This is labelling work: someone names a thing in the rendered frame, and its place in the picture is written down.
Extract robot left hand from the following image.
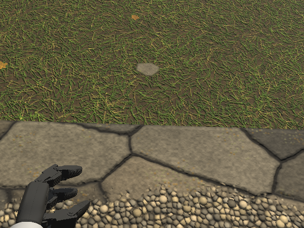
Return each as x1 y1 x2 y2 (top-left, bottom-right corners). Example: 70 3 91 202
16 164 90 228

